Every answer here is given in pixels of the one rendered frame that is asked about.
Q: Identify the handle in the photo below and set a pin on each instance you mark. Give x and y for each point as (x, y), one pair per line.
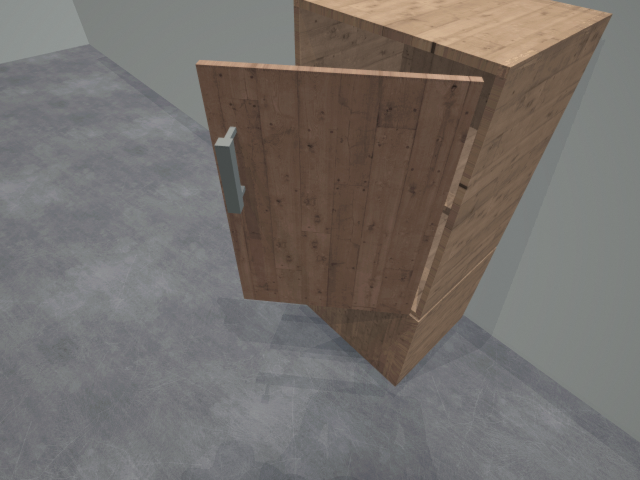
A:
(227, 162)

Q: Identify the cupboard door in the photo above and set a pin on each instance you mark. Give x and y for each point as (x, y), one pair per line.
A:
(346, 175)

